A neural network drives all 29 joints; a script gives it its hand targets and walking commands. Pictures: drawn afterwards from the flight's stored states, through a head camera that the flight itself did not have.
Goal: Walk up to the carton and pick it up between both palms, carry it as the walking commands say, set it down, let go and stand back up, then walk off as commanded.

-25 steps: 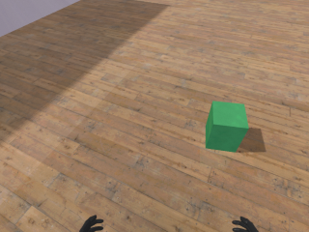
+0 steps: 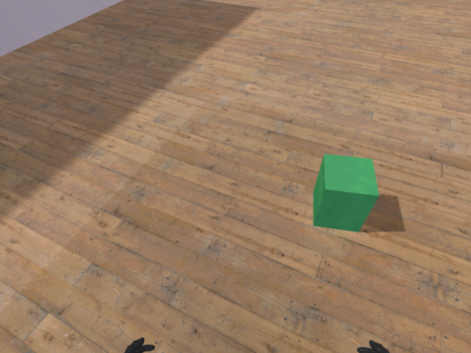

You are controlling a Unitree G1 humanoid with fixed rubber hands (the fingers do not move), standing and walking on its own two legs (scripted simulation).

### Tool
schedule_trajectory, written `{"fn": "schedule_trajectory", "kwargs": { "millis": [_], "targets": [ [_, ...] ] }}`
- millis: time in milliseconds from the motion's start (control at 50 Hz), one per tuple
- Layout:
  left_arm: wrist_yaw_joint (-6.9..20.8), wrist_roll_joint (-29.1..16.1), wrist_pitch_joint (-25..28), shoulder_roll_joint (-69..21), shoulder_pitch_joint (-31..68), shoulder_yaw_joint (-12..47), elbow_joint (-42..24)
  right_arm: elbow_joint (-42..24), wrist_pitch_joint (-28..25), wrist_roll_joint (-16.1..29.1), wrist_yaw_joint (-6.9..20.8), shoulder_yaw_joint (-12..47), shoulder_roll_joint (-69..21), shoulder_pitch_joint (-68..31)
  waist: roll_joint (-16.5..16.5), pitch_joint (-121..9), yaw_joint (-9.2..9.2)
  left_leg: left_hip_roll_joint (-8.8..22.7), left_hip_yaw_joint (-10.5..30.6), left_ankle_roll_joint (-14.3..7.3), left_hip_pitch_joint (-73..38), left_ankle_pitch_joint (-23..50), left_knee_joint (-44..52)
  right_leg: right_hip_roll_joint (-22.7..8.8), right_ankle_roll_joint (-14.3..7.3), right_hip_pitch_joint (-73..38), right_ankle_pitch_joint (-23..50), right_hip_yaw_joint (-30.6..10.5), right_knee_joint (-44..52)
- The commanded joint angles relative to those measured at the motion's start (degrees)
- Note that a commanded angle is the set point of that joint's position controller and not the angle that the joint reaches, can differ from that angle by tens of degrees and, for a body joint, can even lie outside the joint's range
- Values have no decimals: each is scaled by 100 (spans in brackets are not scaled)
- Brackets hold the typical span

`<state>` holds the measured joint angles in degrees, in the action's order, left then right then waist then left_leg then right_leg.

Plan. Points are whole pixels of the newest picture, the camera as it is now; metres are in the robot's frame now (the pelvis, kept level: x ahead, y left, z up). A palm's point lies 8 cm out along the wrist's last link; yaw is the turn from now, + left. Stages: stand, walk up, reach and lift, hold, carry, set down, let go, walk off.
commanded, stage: walk up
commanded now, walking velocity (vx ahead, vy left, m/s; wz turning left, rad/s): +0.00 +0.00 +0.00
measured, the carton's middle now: (341, 193) +0.93 -0.45 -0.62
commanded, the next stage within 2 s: none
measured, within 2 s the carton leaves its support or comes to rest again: neither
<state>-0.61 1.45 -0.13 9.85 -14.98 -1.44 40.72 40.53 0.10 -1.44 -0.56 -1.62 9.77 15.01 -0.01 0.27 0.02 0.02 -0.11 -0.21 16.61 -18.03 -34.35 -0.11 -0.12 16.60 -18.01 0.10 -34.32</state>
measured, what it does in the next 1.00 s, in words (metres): walks ahead, turning right: right foot, then left foot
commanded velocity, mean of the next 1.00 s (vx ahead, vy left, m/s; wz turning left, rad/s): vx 0.41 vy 0.00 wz -0.26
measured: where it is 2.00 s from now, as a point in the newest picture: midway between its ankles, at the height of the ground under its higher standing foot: (299, 284)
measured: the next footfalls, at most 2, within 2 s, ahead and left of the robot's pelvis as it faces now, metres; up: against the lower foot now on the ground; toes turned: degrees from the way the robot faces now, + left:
right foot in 0.50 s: +0.09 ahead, -0.22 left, +0.00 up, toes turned -16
left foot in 0.98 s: +0.47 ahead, -0.06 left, +0.00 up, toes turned -11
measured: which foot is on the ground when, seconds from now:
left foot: down 0.00-0.48, up 0.50-0.96, down 0.98-1.00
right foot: down 0.00-0.20, up 0.22-0.48, down 0.50-0.98, up 1.00-1.00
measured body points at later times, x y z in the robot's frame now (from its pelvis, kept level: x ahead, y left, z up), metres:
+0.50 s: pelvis +0.05 -0.08 +0.00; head +0.04 -0.10 +0.45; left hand +0.25 +0.15 -0.08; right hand +0.04 -0.38 -0.13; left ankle +0.00 +0.11 -0.72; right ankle +0.04 -0.21 -0.73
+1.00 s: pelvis +0.30 -0.12 -0.02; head +0.34 -0.13 +0.43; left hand +0.26 +0.15 -0.15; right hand +0.44 -0.39 -0.11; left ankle +0.43 -0.05 -0.73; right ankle +0.06 -0.20 -0.70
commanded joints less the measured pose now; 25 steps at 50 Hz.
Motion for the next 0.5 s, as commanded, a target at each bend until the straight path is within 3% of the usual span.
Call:
{"fn": "schedule_trajectory", "kwargs": {
  "millis": [0, 160, 180, 200, 220, 240, 280, 300, 360, 380, 400, 420, 440, 460, 480],
  "targets": [
    [-20, -3, 77, 479, -39, -130, -319, -319, -77, 3, -20, -131, 478, 37, 6, -124, 1, 287, 386, -210, -37, 809, 614, -281, -209, -30, 809, -375, 606],
    [-40, -9, 83, 477, -101, -148, -150, -148, -82, 10, -38, -149, 475, 96, 7, -78, 2, 300, 403, -220, -75, 815, 691, -294, -221, -67, 817, -391, 681],
    [-118, 10, -91, 1149, -100, -544, 71, -225, -169, 114, -216, -429, 1180, 727, -8, 456, -391, 1556, 1295, -576, -339, 4187, 473, -187, -123, 655, 1792, 56, -608],
    [299, 110, -114, 903, 483, -382, -546, 362, -3, 112, -358, -634, 2105, 2154, 1149, -1040, -935, 2720, 2934, -962, -2440, -3258, 1879, 37, -50, 2558, -1544, -44, -2191],
    [500, 168, -157, 600, 1933, -312, -1108, 160, 3, 18, -354, -607, 1892, 1297, 978, 388, -933, 3009, 3467, -828, -1375, -3842, 2383, -323, 123, 3955, -658, -495, -3213],
    [604, 143, -187, 580, 2091, -379, -1270, 30, -8, 51, -355, -555, 1702, 888, 657, 174, -685, 2855, 3143, -695, -1059, -3371, 2356, -395, 215, 3921, 30, -764, -3626],
    [617, 108, -115, 683, 857, -431, -792, 69, -176, 29, -267, -459, 1436, 282, 873, -201, -95, 2209, 1795, -387, -611, -2174, 2351, -471, 328, 3024, 518, -470, -3718],
    [612, 133, -104, 637, 489, -400, -605, 99, -255, -19, -238, -431, 1308, 126, 974, -71, 24, 2034, 1226, -310, -55, -1813, 2459, -474, 358, 2516, 430, -242, -3562],
    [637, -44, -52, 449, 418, -236, -547, 197, -404, -102, -104, -429, 1320, -109, 1398, 256, -20, 1525, -192, -189, 867, -1613, 2847, -462, 238, 895, -68, 343, -1534],
    [616, -81, -17, 486, 332, -237, -523, 301, -399, -94, -21, -432, 1408, -29, 1571, 166, -28, 1387, -328, -312, 816, -1635, 2796, -376, 179, 430, -326, 538, -1243],
    [581, -69, 24, 595, 251, -250, -499, 358, -376, -97, 36, -465, 1515, 70, 1377, 152, -37, 1427, -389, -425, 733, -1814, 2568, -299, 125, 159, -496, 739, -1000],
    [537, -43, 68, 650, 73, -261, -426, 389, -347, -92, 74, -480, 1583, 119, 985, 157, 39, 1455, -509, -454, 775, -2092, 2207, -204, 75, -213, -328, 979, -555],
    [479, -6, 124, 698, -310, -288, -230, 429, -316, -99, 109, -472, 1591, 142, 468, 164, 252, 1417, -651, -439, 991, -2400, 1561, -28, 34, -758, -111, 1274, -88],
    [390, 54, 206, 921, -996, -369, 86, 462, -294, -168, 140, -410, 1443, 251, -459, 14, 603, 1099, -917, -380, 1426, -2450, 59, 157, 1, -1521, -502, 1240, 167],
    [291, 120, 275, 1366, -2040, -461, 390, 247, -314, -245, 169, -270, 981, -43, -1724, -77, 1121, 672, -1121, -245, 2656, -2167, -2373, -865, -197, -2219, -1588, -388, 879]
  ]
}}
